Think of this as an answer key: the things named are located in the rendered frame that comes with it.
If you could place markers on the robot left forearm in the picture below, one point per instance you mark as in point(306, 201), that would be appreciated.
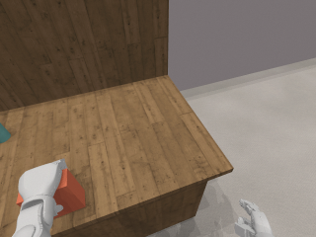
point(36, 217)

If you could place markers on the right robot hand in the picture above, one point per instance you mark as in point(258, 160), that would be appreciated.
point(258, 223)

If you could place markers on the left robot hand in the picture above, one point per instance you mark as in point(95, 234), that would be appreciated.
point(42, 181)

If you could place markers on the table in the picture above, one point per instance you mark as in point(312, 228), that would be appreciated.
point(87, 81)

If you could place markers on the sponge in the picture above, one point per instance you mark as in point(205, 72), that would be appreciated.
point(69, 194)

